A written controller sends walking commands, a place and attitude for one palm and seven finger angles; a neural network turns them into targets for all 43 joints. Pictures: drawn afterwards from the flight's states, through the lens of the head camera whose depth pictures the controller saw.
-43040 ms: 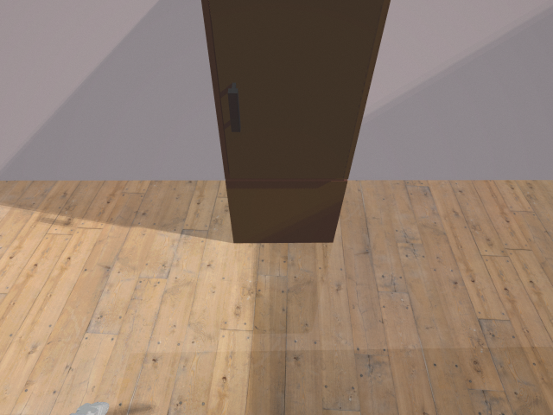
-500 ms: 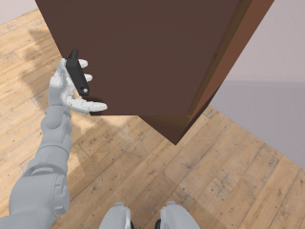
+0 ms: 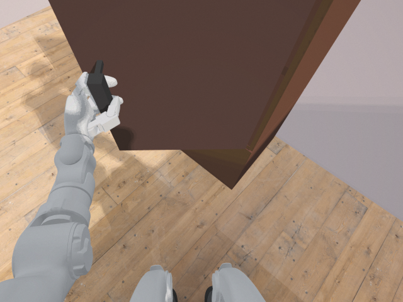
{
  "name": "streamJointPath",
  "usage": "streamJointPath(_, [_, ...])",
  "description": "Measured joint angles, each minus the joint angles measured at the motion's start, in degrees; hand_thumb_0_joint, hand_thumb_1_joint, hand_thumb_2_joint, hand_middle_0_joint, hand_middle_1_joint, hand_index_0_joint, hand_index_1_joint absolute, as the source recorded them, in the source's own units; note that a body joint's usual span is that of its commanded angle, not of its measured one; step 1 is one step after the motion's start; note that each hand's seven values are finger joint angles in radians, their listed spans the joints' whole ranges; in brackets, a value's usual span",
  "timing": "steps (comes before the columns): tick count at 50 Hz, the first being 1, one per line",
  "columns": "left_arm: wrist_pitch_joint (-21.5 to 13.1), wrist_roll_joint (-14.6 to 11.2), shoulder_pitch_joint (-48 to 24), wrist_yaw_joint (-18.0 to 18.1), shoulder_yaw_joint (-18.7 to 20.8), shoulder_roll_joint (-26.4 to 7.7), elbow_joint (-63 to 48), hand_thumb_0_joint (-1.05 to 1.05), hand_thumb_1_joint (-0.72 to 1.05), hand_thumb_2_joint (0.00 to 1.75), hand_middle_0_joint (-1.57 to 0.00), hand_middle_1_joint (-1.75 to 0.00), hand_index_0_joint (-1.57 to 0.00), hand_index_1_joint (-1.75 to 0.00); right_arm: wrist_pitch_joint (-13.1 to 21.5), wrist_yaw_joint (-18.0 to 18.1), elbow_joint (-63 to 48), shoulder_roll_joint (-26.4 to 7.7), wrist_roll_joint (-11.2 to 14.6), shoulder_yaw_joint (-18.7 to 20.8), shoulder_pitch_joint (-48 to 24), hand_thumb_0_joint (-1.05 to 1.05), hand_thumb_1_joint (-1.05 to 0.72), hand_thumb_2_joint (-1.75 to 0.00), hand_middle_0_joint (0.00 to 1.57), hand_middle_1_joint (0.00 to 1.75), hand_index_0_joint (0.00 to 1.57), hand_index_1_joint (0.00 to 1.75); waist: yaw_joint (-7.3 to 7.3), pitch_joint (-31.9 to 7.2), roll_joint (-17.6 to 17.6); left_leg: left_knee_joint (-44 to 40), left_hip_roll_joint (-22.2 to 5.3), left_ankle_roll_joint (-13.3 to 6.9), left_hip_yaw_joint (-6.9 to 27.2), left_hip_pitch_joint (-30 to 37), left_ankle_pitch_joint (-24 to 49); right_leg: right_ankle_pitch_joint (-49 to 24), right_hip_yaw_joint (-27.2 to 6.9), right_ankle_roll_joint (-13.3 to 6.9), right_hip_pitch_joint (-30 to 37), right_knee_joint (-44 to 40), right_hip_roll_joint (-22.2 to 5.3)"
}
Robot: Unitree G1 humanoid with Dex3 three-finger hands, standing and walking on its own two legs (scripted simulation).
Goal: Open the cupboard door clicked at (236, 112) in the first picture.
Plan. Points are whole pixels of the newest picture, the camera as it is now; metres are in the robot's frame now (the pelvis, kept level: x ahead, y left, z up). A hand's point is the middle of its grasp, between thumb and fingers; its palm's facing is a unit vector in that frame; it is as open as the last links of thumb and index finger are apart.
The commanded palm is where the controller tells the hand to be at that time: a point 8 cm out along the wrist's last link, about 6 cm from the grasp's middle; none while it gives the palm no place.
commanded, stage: pull the door open along its arc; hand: left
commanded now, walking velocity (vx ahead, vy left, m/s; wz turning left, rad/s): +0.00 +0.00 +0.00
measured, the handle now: (106, 92) +0.53 +0.18 +0.05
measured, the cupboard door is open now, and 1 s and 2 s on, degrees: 43 75 83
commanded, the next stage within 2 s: open thumb and fingers to let go in 1.18 s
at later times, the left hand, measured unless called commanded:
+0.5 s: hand (115, 141) +0.41 +0.14 +0.05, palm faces -0.02 -1.00 +0.00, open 6.5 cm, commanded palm +0.34 +0.20 +0.05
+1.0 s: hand (157, 202) +0.29 +0.06 +0.06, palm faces +0.40 -0.92 +0.01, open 6.6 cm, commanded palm +0.21 +0.11 +0.05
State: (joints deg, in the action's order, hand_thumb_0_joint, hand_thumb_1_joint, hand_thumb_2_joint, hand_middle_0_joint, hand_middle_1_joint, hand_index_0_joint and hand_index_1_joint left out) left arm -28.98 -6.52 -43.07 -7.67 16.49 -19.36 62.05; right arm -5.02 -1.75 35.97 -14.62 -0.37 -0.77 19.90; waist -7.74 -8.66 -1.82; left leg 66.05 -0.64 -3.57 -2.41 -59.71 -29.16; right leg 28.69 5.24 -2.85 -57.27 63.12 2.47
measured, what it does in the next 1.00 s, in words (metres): stands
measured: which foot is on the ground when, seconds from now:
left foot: down 0.00-1.00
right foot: down 0.00-1.00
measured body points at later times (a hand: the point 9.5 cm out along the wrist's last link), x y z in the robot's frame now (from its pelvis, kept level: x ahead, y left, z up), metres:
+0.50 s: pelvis +0.02 +0.00 +0.02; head +0.11 +0.01 +0.46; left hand +0.41 +0.20 +0.05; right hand +0.07 -0.26 -0.10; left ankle +0.02 +0.08 -0.65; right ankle +0.01 -0.09 -0.65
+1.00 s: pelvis +0.02 -0.04 +0.02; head +0.07 -0.04 +0.47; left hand +0.26 +0.11 +0.06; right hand +0.22 -0.22 -0.07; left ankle +0.02 +0.08 -0.65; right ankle +0.01 -0.09 -0.65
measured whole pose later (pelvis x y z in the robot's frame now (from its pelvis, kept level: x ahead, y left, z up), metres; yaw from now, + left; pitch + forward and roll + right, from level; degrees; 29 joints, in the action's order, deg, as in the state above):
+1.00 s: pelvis +0.02 -0.04 +0.02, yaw +3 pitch +15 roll +0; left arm -19.5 4.4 12.3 27.9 -9.9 5.9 7.9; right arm -1.7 -2.3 28.2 -8.0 -3.4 -2.1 10.1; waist -0.2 -10.9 -0.9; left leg 60.5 0.4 -0.5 -0.8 -46.4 -29.2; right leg 31.0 6.3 -5.5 -44.7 60.2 2.0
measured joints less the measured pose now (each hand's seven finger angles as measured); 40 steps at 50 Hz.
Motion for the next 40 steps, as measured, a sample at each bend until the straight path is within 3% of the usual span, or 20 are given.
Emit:
streamJointPath(8, [-0.23, 0.68, -0.85, -0.27, 0.49, -0.45, 0.95, 0.0, 0.66, 0.8, -0.34, -1.33, -0.34, -1.35, -0.15, 0.09, 0.03, 0.04, -0.05, -0.28, -0.05, 0.0, -0.91, -0.89, 0.2, 0.3, 0.21, 0.29, -0.3, 0.07, 0.13, 0.34, -0.01, -0.01, 0.11, -0.44, 0.1, -0.09, 0.12, -0.03, -0.38, 0.28, 0.0])
streamJointPath(14, [0.75, -0.38, 2.45, -0.1, 0.61, -0.07, -2.59, 0.01, 0.68, 0.78, -0.33, -1.33, -0.33, -1.35, -0.59, -0.18, -0.9, 0.11, 0.23, -0.02, 0.18, 0.0, -0.91, -0.89, 0.2, 0.3, 0.21, 0.29, -0.33, -0.06, 0.03, -0.49, -0.35, -0.01, -0.53, 0.66, 0.13, -0.39, -0.6, 0.01, 0.34, -0.42, 0.37])
streamJointPath(20, [1.91, -2.23, 11.41, 0.14, -1.09, 2.47, -11.95, 0.01, 0.68, 0.74, -0.31, -1.33, -0.31, -1.34, -1.06, -0.74, -2.39, 0.42, 1.01, 0.34, 0.79, 0.0, -0.91, -0.89, 0.2, 0.3, 0.21, 0.29, 0.63, -0.48, 0.18, -2.81, -0.51, -0.04, -1.42, 3.81, 0.2, -0.65, -1.66, 0.14, 2.97, -2.36, 0.68])
streamJointPath(26, [3.22, -3.96, 26.76, 0.55, -5.92, 6.7, -27.87, 0.01, 0.67, 0.71, -0.28, -1.31, -0.28, -1.32, -0.65, -1.36, -4.67, 0.72, 1.65, 0.89, 0.28, 0.01, -0.91, -0.89, 0.2, 0.3, 0.2, 0.29, 2.27, -0.98, 0.23, -5.5, -0.33, -0.05, -2.01, 8.0, 0.17, -0.62, -2.45, 0.3, 6.81, -4.66, 0.7])
streamJointPath(28, [3.91, -4.3, 32.21, 3.35, -8.33, 9.25, -33.84, 0.01, 0.66, 0.7, -0.28, -1.3, -0.29, -1.31, -0.07, -1.38, -5.38, 0.97, 1.32, 1.24, -0.52, 0.01, -0.91, -0.89, 0.2, 0.3, 0.2, 0.29, 3.23, -1.05, 0.31, -6.13, -0.33, -0.01, -2.27, 9.25, 0.07, -0.54, -2.76, 0.36, 7.9, -5.16, 0.75])
streamJointPath(31, [4.1, -2.51, 39.53, 11.2, -12.33, 14.48, -41.78, 0.02, 0.65, 0.71, -0.28, -1.29, -0.3, -1.29, 1.02, -1.75, -6.15, 1.47, 0.41, 1.46, -2.57, 0.01, -0.91, -0.89, 0.2, 0.3, 0.2, 0.29, 4.41, -1.17, 0.57, -6.38, -0.06, 0.08, -2.4, 10.35, -0.14, -0.12, -2.93, 0.36, 8.83, -5.01, 0.52])
streamJointPath(35, [3.97, 2.35, 46.35, 21.21, -18.03, 19.84, -48.4, 0.02, 0.63, 0.71, -0.29, -1.28, -0.32, -1.28, 1.72, -2.24, -7.07, 2.6, -1.08, 1.37, -6.13, 0.01, -0.91, -0.89, 0.2, 0.3, 0.2, 0.29, 5.83, -1.35, 1.14, -5.3, 0.38, 0.35, -2.01, 10.63, -0.7, 1.01, -2.5, 0.05, 9.09, -3.36, 0.06])
streamJointPath(40, [5.33, 8.84, 49.12, 31.69, -23.28, 23.31, -50.76, 0.02, 0.62, 0.74, -0.32, -1.26, -0.32, -1.28, 1.89, -1.9, -7.34, 4.25, -2.48, 0.67, -10.2, 0.01, -0.91, -0.89, 0.2, 0.3, 0.2, 0.29, 7.36, -1.9, 1.32, -3.42, 0.88, 1.09, -0.64, 10.05, -1.17, 2.31, -1.04, -0.76, 8.94, -1.19, -0.5])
